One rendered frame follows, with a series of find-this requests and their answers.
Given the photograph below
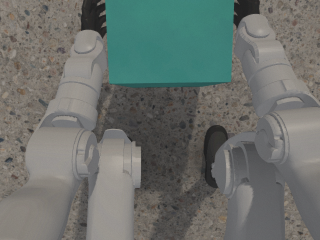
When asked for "right robot forearm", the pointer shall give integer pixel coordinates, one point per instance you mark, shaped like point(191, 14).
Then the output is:
point(268, 72)

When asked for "right robot hand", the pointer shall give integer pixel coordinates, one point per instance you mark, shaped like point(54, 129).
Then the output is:
point(245, 8)

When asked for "carton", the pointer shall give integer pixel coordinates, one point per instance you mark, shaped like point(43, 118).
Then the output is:
point(169, 43)

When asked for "robot right thigh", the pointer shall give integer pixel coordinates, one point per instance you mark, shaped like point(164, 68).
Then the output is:
point(255, 201)

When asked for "robot right foot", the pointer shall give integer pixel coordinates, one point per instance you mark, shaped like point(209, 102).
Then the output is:
point(215, 136)

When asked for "left robot upper arm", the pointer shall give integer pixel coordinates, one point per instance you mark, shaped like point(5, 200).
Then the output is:
point(58, 159)

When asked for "left robot forearm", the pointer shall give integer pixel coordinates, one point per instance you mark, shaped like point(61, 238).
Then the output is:
point(80, 85)

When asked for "right robot upper arm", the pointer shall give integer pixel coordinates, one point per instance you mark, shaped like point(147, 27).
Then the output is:
point(290, 139)

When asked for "left robot hand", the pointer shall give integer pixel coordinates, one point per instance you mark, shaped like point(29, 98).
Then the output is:
point(91, 19)

